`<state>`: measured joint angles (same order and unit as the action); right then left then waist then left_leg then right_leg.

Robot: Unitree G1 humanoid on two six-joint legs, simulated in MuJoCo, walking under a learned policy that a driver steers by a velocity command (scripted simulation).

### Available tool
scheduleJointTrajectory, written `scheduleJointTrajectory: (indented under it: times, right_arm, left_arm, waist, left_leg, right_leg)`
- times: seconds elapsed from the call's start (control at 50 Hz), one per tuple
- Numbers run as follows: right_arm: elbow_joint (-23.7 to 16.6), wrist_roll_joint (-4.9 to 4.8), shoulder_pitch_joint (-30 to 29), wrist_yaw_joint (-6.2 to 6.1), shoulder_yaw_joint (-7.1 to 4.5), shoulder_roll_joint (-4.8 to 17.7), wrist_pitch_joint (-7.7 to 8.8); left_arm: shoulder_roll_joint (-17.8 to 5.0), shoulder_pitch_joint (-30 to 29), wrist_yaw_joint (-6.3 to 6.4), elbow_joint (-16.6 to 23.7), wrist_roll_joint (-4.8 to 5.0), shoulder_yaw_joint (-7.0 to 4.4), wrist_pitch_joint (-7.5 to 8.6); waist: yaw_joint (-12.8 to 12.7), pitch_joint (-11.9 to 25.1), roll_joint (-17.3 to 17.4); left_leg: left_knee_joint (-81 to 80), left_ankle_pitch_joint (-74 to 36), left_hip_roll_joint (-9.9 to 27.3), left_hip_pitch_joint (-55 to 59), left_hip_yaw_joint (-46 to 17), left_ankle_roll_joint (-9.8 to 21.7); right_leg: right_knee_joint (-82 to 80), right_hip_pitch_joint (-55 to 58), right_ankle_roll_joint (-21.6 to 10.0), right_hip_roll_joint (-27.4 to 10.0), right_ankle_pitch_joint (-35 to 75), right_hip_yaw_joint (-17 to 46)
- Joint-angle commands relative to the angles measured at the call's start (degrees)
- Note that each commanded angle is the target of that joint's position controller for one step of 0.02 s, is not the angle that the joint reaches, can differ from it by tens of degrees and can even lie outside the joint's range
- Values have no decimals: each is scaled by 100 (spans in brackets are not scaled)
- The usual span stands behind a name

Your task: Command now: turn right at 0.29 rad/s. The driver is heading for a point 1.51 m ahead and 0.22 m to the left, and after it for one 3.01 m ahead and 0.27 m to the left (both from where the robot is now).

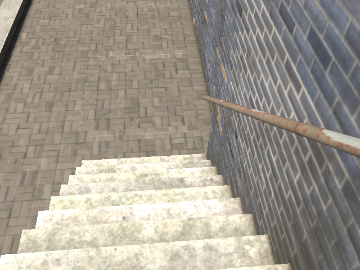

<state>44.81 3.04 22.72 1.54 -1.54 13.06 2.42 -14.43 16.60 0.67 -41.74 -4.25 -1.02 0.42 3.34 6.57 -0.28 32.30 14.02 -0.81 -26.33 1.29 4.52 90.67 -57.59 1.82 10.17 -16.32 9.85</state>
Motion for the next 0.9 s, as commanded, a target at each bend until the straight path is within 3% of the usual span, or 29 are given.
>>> scheduleJointTrajectory:
  times: [0.02, 0.06, 0.12, 0.16, 0.24, 0.26, 0.28, 0.3, 0.32, 0.34, 0.36, 0.38, 0.42, 0.52, 0.54, 0.56, 0.58, 0.6, 0.62, 0.64, 0.66, 0.68, 0.7, 0.74, 0.76, 0.78, 0.8, 0.86, 0.9]
  right_arm:
    - [-158, 52, -674, 52, -44, 520, 235]
    - [175, -44, -162, -77, 50, 452, 299]
    - [260, -161, -204, -153, 268, 359, 458]
    - [224, 9, -722, 15, 277, 789, 525]
    - [692, -427, 2, 481, 189, 1019, 290]
    - [746, -408, 497, 535, 150, 884, 241]
    - [866, -190, 1385, 372, -27, 1022, 181]
    - [367, -273, 677, 335, -15, 971, 214]
    - [-23, -14, -678, 312, 22, 749, 205]
    - [-73, 215, -898, 242, 102, 350, 224]
    - [-51, 66, -1062, 163, 104, 286, 245]
    - [33, 83, -791, 81, 182, 96, 279]
    - [279, 211, -201, 183, 164, 66, 309]
    - [2, 126, -738, 468, 88, 245, 281]
    - [90, 147, -561, 386, 155, 129, 340]
    - [251, 105, 22, 269, 94, 188, 360]
    - [358, -33, 409, 204, -26, 396, 373]
    - [835, -17, 1602, 104, -73, 418, 417]
    - [1077, 144, 2388, -99, -252, 1125, 488]
    - [1101, 290, 2666, 22, -250, 1386, 526]
    - [1416, 377, 2908, 153, -330, 1388, 528]
    - [1455, 314, 2293, 235, -278, 1044, 476]
    - [1314, 380, 912, 301, -49, 207, 384]
    - [820, 304, -756, 151, 337, -1127, 290]
    - [766, 264, -799, 47, 315, -871, 335]
    - [532, 321, -825, -89, 340, -515, 486]
    - [594, 394, -656, -125, 323, 44, 636]
    - [1002, 321, 86, -78, 339, 666, 735]
    - [1217, 43, 788, -139, 263, 712, 612]
  left_arm:
    - [-202, 1820, -455, -446, -82, 71, -112]
    - [-186, 1470, -565, -429, 141, 125, -47]
    - [-55, 821, -720, -305, 74, 189, -30]
    - [-72, 1349, -896, -562, -40, 164, 89]
    - [-37, 1012, -675, -459, 161, 27, 141]
    - [-323, 1358, -494, -658, 141, -110, 162]
    - [-613, 1250, -363, -592, 134, -222, 172]
    - [-944, 1620, -347, -745, 234, -375, 235]
    - [-772, 2199, -234, -1006, 61, -356, 390]
    - [-490, 2419, -124, -1036, -24, -288, 506]
    - [-300, 2567, -60, -1212, 54, -270, 557]
    - [12, 2364, -15, -1397, -99, -203, 551]
    - [257, 1894, -36, -1525, 15, -68, 568]
    - [-153, 1350, 55, -1642, 137, -60, 723]
    - [-233, 1283, 42, -1690, -138, -48, 756]
    - [-270, 882, 10, -1589, -173, -67, 752]
    - [-690, 524, -69, -1446, 47, -212, 740]
    - [-1136, 342, -240, -1303, -79, -363, 713]
    - [-424, 344, -404, -1149, -131, -331, 746]
    - [395, 757, -374, -898, 46, -116, 867]
    - [319, -127, -321, -410, 210, -72, 866]
    - [149, -530, -265, -449, 197, -71, 770]
    - [246, 110, -229, -742, 80, 53, 618]
    - [599, 1209, -322, -1444, -378, 312, 351]
    - [382, 1182, -497, -1531, -371, 271, 322]
    - [251, 811, -642, -1365, -156, 297, 365]
    - [246, 566, -729, -1279, -38, 269, 352]
    - [-354, 100, -714, -976, -330, 168, 299]
    - [-467, -911, -699, -725, -251, 227, 238]
  waist:
    - [-991, -184, 292]
    - [-666, -487, 310]
    - [-610, -549, 463]
    - [-914, -440, 599]
    - [-666, -485, 777]
    - [-486, -128, 190]
    - [7, 26, -331]
    - [-413, -971, -1096]
    - [-1072, -1253, -1429]
    - [-1197, -1288, -1360]
    - [-1289, -1397, -702]
    - [-1068, -1308, -649]
    - [-661, -1142, -525]
    - [-666, -1050, -471]
    - [-512, -772, -826]
    - [-116, -748, -696]
    - [337, -783, 84]
    - [680, -523, 319]
    - [587, 163, 1343]
    - [260, 394, 641]
    - [485, -1127, 238]
    - [331, -1415, -103]
    - [-468, -1180, -288]
    - [-963, -1256, -252]
    - [-960, -1232, 84]
    - [-836, -1046, -461]
    - [-859, -752, -5]
    - [-776, -1023, 26]
    - [-78, -1284, 111]
  left_leg:
    - [-1180, -1040, 796, -966, -792, 1060]
    - [-1160, -112, 738, -923, -755, 760]
    - [-1018, 709, 743, -811, -646, 222]
    - [-660, 389, 676, -1972, -341, 78]
    - [-503, 1693, 1115, -291, -1480, 195]
    - [22, 2376, 973, 0, -1495, 59]
    - [267, 3145, 887, -252, -1161, 164]
    - [772, 3355, 142, -1622, -25, -152]
    - [2598, 2565, -387, -2538, 523, -385]
    - [3080, 2033, 20, -3278, -443, -215]
    - [2917, 1797, 123, -3713, -535, -158]
    - [3517, 1106, 301, -3320, -617, -100]
    - [4485, 465, 56, -1871, -109, 26]
    - [3370, 875, -93, -706, 625, -210]
    - [4184, 194, -113, 638, 589, -261]
    - [3694, 450, -132, 1182, 644, -276]
    - [1597, 1363, -642, 1742, 1388, -429]
    - [1131, 1326, -903, 2879, 1395, -501]
    - [836, -1429, 298, 3946, -1318, 478]
    - [584, -4108, 1733, 4875, -3628, 1343]
    - [-110, -3021, 2681, 4467, -5434, 1996]
    - [-142, -2661, 2734, 4304, -5186, 2094]
    - [92, -2505, 2413, 3028, -3934, 1623]
    - [390, -1714, 1190, -281, -1827, 1038]
    - [709, -490, 751, -1485, -1291, 945]
    - [1014, 514, 149, -3139, -94, 700]
    - [973, 1312, -54, -3834, 226, 504]
    - [1641, 953, 452, -2495, -663, 690]
    - [2429, 165, 927, 419, -1504, 813]
  right_leg:
    - [2247, 103, 155, -457, 1154, -955]
    - [1664, 107, 231, -826, 1429, -966]
    - [-1360, 892, 426, -1544, 2342, -924]
    - [-986, 2735, 492, -1500, 2409, -1127]
    - [-5074, 3921, 530, -1203, -539, -1614]
    - [-5315, 4403, 267, -1226, -247, -1198]
    - [-5465, 4699, -371, -1190, -1205, -999]
    - [-6779, 4167, -1281, -1838, -3893, 618]
    - [-7572, 4528, -1937, -2466, -4481, 2250]
    - [-7490, 4828, -2234, -2926, -4214, 3250]
    - [-7394, 5013, -2341, -3015, -3761, 3138]
    - [-6972, 4538, -2063, -2963, -3220, 2748]
    - [-6467, 2763, -1853, -2389, -2567, 1416]
    - [-5923, 1882, -1460, -1797, -2061, -191]
    - [-5644, 1162, -1338, -1829, -1515, -170]
    - [-5070, 891, -1303, -1843, -1007, -223]
    - [-4291, 972, -1447, -1495, -1057, -683]
    - [-2959, 541, -1626, -1157, -114, -792]
    - [-695, -238, -1108, -504, -1405, -715]
    - [46, -1622, -986, -15, -1824, 368]
    - [-238, -3822, -801, -185, -1398, 1257]
    - [-414, -4347, -659, -686, -896, 1217]
    - [-707, -3368, -599, -1312, 119, 969]
    - [-2200, -508, -458, -1717, 2699, 487]
    - [-2175, 645, -397, -1667, 3478, -64]
    - [-3081, 2594, -446, -1434, 5693, -808]
    - [-2812, 3977, -331, -1323, 5698, -1137]
    - [-2708, 3497, -100, -1256, 3918, -915]
    - [-4568, 1322, -69, -1371, 2785, -711]
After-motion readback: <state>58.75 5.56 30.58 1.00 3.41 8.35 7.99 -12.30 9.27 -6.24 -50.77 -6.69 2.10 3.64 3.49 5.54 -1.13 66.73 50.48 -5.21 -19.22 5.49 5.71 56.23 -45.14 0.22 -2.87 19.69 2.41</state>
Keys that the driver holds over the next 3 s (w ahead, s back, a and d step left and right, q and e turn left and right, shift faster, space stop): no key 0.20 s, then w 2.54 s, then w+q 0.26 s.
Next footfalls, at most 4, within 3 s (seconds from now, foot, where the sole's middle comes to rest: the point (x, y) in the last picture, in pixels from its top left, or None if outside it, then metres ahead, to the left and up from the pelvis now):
0.24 right None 0.05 -0.13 -0.77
0.60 left None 0.06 0.10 -0.77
1.02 right None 0.28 -0.10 -0.97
1.42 left None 0.52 0.12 -1.17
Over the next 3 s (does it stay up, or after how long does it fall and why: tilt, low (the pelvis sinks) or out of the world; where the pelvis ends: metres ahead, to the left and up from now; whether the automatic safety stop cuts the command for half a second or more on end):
stays up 1.23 0.03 -1.00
